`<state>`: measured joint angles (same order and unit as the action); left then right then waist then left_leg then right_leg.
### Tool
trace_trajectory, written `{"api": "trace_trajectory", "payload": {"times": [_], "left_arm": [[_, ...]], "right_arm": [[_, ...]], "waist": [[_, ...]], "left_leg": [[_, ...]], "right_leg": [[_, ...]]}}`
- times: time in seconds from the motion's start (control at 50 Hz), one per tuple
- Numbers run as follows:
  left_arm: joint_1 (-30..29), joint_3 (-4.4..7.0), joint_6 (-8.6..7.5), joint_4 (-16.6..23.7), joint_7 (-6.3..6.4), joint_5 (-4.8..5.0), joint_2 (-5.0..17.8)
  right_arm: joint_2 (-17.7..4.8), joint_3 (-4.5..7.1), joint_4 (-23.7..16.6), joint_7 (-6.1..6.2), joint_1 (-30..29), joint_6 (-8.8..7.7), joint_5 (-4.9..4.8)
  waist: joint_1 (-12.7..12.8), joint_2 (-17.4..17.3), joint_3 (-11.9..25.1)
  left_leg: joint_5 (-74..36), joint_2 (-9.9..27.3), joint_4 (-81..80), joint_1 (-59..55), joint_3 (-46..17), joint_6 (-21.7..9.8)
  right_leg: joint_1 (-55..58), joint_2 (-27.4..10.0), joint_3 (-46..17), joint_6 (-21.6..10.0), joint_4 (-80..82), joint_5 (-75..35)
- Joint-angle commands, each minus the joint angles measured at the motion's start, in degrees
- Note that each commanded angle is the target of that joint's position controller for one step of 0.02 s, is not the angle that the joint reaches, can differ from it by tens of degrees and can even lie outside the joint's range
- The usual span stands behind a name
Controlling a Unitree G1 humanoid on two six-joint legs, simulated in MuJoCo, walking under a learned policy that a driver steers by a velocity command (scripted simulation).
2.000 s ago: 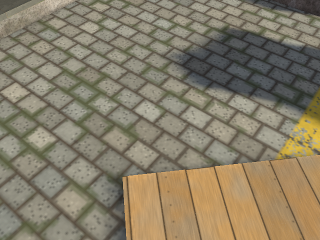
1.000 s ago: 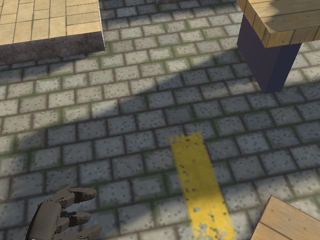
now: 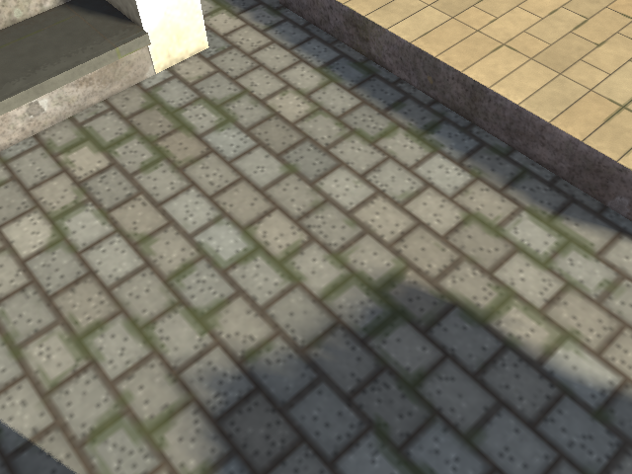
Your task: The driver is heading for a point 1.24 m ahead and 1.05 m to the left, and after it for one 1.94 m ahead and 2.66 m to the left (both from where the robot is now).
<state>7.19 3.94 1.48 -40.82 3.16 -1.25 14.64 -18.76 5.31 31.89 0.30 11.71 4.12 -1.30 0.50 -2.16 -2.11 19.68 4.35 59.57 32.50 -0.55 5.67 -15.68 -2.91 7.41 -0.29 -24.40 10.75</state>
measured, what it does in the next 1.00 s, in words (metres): steps on the spot, turning left: left foot, then right foot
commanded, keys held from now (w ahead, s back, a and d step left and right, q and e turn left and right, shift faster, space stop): q+shift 1.00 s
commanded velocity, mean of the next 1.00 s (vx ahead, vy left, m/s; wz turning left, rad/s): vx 0.00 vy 0.00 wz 1.00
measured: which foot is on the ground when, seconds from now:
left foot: up 0.00-0.12, down 0.14-0.56, up 0.58-0.96, down 0.98-1.00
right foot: down 0.00-0.14, up 0.16-0.54, down 0.56-0.98, up 1.00-1.00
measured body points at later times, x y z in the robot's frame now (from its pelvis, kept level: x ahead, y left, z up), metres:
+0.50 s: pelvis +0.02 +0.03 -0.01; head +0.06 +0.07 +0.44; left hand +0.07 +0.37 -0.10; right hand +0.32 -0.15 -0.07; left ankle -0.01 +0.14 -0.74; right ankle +0.14 -0.07 -0.72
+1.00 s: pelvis +0.02 +0.06 -0.01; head +0.04 +0.11 +0.43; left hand -0.15 +0.34 -0.12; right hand +0.36 +0.05 -0.09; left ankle -0.06 +0.13 -0.74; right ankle +0.14 -0.06 -0.73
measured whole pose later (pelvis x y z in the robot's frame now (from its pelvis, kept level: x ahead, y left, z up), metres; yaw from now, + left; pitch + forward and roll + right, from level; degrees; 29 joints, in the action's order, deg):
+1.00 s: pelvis +0.02 +0.06 -0.01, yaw +58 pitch +2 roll -2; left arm 7.6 6.2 0.8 -40.8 0.4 0.5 18.1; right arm -18.4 5.7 31.9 -0.4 9.9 4.5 -1.6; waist 0.5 0.4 -3.7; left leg 17.1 2.7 35.5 20.6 2.3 -0.4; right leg -15.1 -9.3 13.6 3.8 -36.0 21.1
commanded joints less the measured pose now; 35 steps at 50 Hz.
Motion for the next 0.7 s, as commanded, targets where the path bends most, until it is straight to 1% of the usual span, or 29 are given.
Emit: {"api": "trace_trajectory", "payload": {"times": [0.02,0.06,0.08,0.1,0.12,0.14,0.16,0.18,0.2,0.22,0.24,0.26,0.28,0.3,0.32,0.36,0.38,0.42,0.48,0.52,0.54,0.56,0.58,0.6,0.62,0.64,0.66,0.68,0.7], "left_arm": [[-1.30,3.98,-0.58,3.47,-0.59,0.32,12.82],[-1.20,4.35,-0.91,3.08,-1.34,1.02,13.14],[-1.13,4.46,-1.08,2.85,-1.71,1.57,13.02],[-1.50,4.49,-1.11,2.59,-2.00,2.23,12.64],[-0.47,4.30,-1.12,1.86,-2.25,2.72,11.19],[2.11,3.79,-1.08,0.78,-2.75,2.32,8.51],[1.18,2.66,-1.14,4.31,-3.06,-0.61,5.24],[-6.92,2.74,-1.83,7.34,-2.39,-0.86,6.53],[-9.66,3.20,-1.95,7.90,-1.89,0.53,8.63],[-9.06,3.31,-2.17,7.58,-1.33,0.94,8.58],[-7.06,3.58,-2.12,6.34,-0.76,0.41,9.43],[-5.64,3.76,-2.10,5.85,-0.63,-0.03,9.77],[-4.81,3.68,-2.22,5.39,-0.92,-0.06,9.40],[-4.06,3.35,-2.34,4.97,-1.21,0.10,8.44],[-4.24,2.97,-2.44,4.82,-1.43,0.35,7.56],[-5.77,2.20,-2.46,5.07,-1.80,0.63,6.06],[-6.25,2.00,-2.46,5.17,-2.02,0.70,5.86],[-6.76,1.96,-2.55,5.27,-2.46,0.94,6.36],[-6.21,2.30,-3.09,5.39,-2.90,1.31,7.61],[-3.80,2.80,-3.57,4.94,-3.21,1.53,8.52],[-1.50,3.19,-3.77,4.16,-3.28,1.52,8.93],[0.33,3.98,-3.60,3.85,-3.04,0.99,11.38],[-1.41,4.48,-2.72,4.69,-2.64,-0.08,15.44],[-0.22,4.22,-2.79,4.80,-2.66,-1.22,13.17],[-2.70,3.32,-2.80,6.05,-2.15,-0.85,10.03],[-5.34,2.77,-2.34,6.57,-1.48,-0.31,7.94],[-6.55,2.44,-1.92,7.06,-0.75,0.26,7.24],[-6.70,2.26,-1.63,7.01,-0.11,0.50,7.41],[-5.58,2.29,-1.42,6.72,0.30,0.33,7.92]], "right_arm": [[-3.53,0.71,-5.55,-0.59,-3.36,-0.95,0.01],[-4.15,1.21,-5.04,-0.84,-2.49,-0.39,-0.08],[-4.17,1.47,-4.82,-1.00,-1.95,-0.02,-0.10],[-3.95,1.79,-4.18,-1.09,-0.37,0.29,-0.15],[-4.43,2.48,-2.97,-0.75,2.53,0.45,-0.18],[-7.94,4.00,-1.51,-0.06,7.12,0.29,-0.03],[-17.29,5.91,-2.67,0.70,8.91,-0.27,0.13],[-16.47,5.35,-4.76,-0.14,7.12,-2.28,2.93],[-14.15,4.63,-4.01,-0.57,5.67,-3.60,3.27],[-12.59,4.15,-3.38,-0.06,3.15,-4.12,1.95],[-10.33,3.39,-3.78,0.52,-0.07,-3.78,0.60],[-9.36,2.82,-4.37,1.12,-2.82,-3.33,0.14],[-8.99,2.53,-4.83,1.59,-3.74,-3.00,0.48],[-8.85,2.48,-4.71,1.93,-3.59,-2.83,0.71],[-9.00,2.57,-4.44,2.17,-3.02,-2.74,0.67],[-9.70,2.88,-3.98,2.49,-2.23,-2.52,0.27],[-10.13,3.04,-4.02,2.55,-2.38,-2.36,0.19],[-10.56,3.19,-4.22,2.39,-2.67,-2.07,0.25],[-10.59,3.16,-4.43,2.00,-3.21,-1.79,0.13],[-10.16,3.01,-4.90,1.83,-4.85,-1.62,-0.21],[-9.46,2.74,-5.20,1.79,-6.06,-1.48,-0.59],[-6.68,1.93,-5.17,1.67,-4.04,-1.41,-0.43],[-3.20,0.97,-4.96,1.38,2.26,-1.52,-0.10],[-8.74,2.47,-5.08,1.21,1.63,-2.38,0.12],[-12.10,3.56,-4.05,1.12,0.41,-2.42,-0.17],[-12.10,3.80,-3.07,1.21,0.01,-1.93,-0.36],[-10.79,3.53,-2.48,1.32,0.26,-1.35,-0.10],[-8.93,2.97,-2.60,1.02,0.54,-0.99,-0.18],[-7.28,2.40,-3.03,0.83,-0.33,-0.92,-0.45]], "waist": [[1.30,11.69,7.33],[0.82,12.28,7.36],[0.29,12.21,7.60],[-1.03,11.56,8.00],[-2.25,9.81,8.51],[-3.48,1.44,7.62],[-1.21,-19.55,5.65],[-5.31,-15.65,12.23],[-5.12,-9.76,10.78],[-2.86,-7.47,8.49],[-1.06,-4.75,8.05],[0.49,-4.75,8.00],[1.15,-5.06,8.83],[1.22,-4.85,9.66],[0.93,-4.32,9.98],[0.16,-4.64,9.78],[-0.05,-5.36,9.64],[-0.48,-6.82,9.06],[-0.88,-9.15,8.75],[0.29,-10.05,8.79],[1.70,-9.22,8.84],[1.02,-3.71,10.91],[-3.75,14.37,11.43],[-2.29,17.97,9.94],[-2.20,13.67,7.54],[-2.41,10.65,5.36],[-2.27,9.33,4.51],[-2.07,9.05,3.57],[-1.40,8.94,3.16]], "left_leg": [[0.96,0.54,-8.28,-2.11,2.98,-1.28],[1.08,-0.25,-14.00,-5.99,4.67,-2.84],[0.56,-0.71,-17.72,-8.05,5.29,-3.93],[-2.14,-1.71,-23.48,-11.72,6.29,-5.35],[-5.33,-3.52,-29.25,-17.73,6.35,-7.20],[-15.28,-1.83,-35.75,-27.24,-0.63,-10.35],[-42.93,13.65,-34.16,-37.57,-25.19,-18.21],[-39.13,17.21,-37.00,-33.69,-33.74,-26.41],[-33.20,14.68,-38.60,-32.81,-28.70,-24.71],[-29.12,11.60,-38.77,-30.74,-25.39,-21.50],[-26.51,9.86,-38.21,-29.05,-23.12,-19.11],[-27.72,8.21,-37.76,-25.32,-21.02,-17.97],[-29.07,6.86,-37.23,-23.48,-20.10,-17.55],[-28.89,5.86,-36.69,-23.10,-19.82,-17.31],[-28.02,5.01,-36.17,-23.02,-20.13,-17.02],[-24.95,3.74,-35.21,-22.61,-21.83,-16.47],[-22.96,3.35,-34.92,-21.95,-23.09,-16.34],[-20.35,2.84,-34.47,-20.37,-26.14,-16.29],[-20.80,1.99,-33.40,-20.04,-30.78,-15.98],[-20.96,0.43,-31.84,-18.91,-32.84,-14.88],[-17.91,-1.52,-29.99,-16.50,-32.16,-13.36],[-4.48,-4.88,-23.56,-11.04,-28.62,-10.70],[17.40,-14.41,-10.36,0.35,-15.95,-6.84],[18.06,-10.94,2.16,6.22,-12.33,-4.07],[13.07,-7.34,7.85,6.80,-10.58,-2.91],[8.44,-5.84,9.82,6.31,-9.17,-2.12],[5.13,-5.14,12.72,6.62,-7.69,-1.40],[3.11,-4.24,14.11,6.90,-5.96,-0.77],[1.57,-3.32,12.64,6.97,-3.77,-0.45]], "right_leg": [[8.67,-15.00,-6.89,-11.15,7.02,-11.48],[8.62,-16.08,-4.94,-9.97,5.50,-11.88],[9.02,-16.64,-4.03,-8.91,3.92,-11.83],[8.58,-16.55,-2.30,-7.01,1.06,-10.91],[5.88,-15.15,0.26,-4.04,-3.97,-7.77],[-3.33,-11.06,4.32,0.28,-15.40,-0.21],[-26.38,-2.72,6.64,6.02,-36.25,27.47],[-31.29,1.30,-7.87,5.92,-45.47,28.37],[-31.98,0.85,-10.72,4.30,-48.22,23.28],[-32.31,0.52,-12.08,2.99,-46.36,17.29],[-31.29,-0.19,-12.82,2.79,-44.32,13.14],[-27.76,0.32,-12.94,2.99,-42.48,10.17],[-24.96,1.70,-12.56,3.38,-41.68,7.83],[-23.49,2.75,-12.53,3.77,-39.12,6.20],[-22.42,3.77,-12.68,4.09,-35.40,5.18],[-20.32,5.47,-13.39,4.54,-28.02,4.35],[-19.00,6.18,-13.73,4.62,-25.32,4.36],[-16.29,7.27,-14.39,4.44,-21.12,5.22],[-12.20,8.00,-15.29,3.68,-15.15,6.68],[-6.17,7.64,-15.11,2.65,-7.43,5.02],[-0.17,6.57,-14.19,1.89,-0.14,-1.00],[8.89,-1.31,-19.14,-0.88,3.00,-5.29],[16.11,-14.84,-33.54,-8.90,4.54,-17.13],[12.83,-20.98,-41.94,-15.39,6.79,-14.82],[10.04,-18.72,-35.97,-15.08,6.86,-10.18],[7.21,-14.33,-28.87,-12.49,6.84,-5.00],[6.28,-11.86,-24.39,-11.00,6.84,-3.53],[5.53,-11.11,-20.87,-10.89,7.32,-5.66],[5.59,-10.35,-17.55,-10.78,7.97,-7.30]]}}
